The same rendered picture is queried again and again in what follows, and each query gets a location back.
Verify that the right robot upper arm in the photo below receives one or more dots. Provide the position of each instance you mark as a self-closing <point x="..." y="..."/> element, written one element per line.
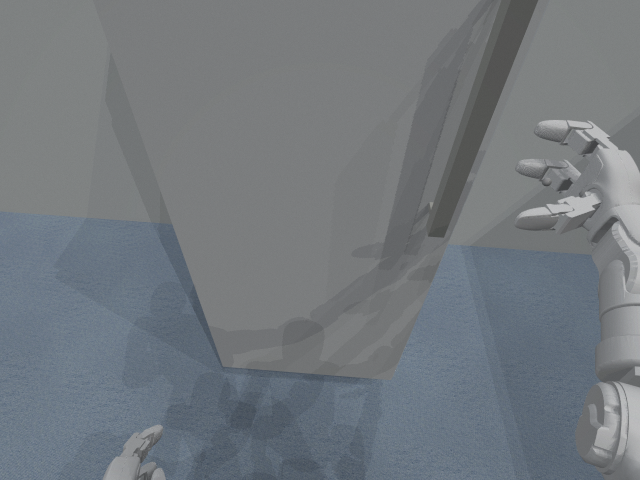
<point x="608" y="431"/>

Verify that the handle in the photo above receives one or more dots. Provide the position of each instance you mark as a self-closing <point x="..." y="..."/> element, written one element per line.
<point x="506" y="36"/>

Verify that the robot right hand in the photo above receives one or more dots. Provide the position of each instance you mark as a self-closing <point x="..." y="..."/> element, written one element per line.
<point x="611" y="178"/>

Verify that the fridge door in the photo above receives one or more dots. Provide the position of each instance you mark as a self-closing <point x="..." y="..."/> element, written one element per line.
<point x="297" y="145"/>

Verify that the robot left hand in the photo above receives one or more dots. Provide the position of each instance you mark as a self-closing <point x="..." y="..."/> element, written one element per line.
<point x="127" y="466"/>

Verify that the right robot forearm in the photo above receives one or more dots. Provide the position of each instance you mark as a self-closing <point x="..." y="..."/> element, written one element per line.
<point x="615" y="243"/>

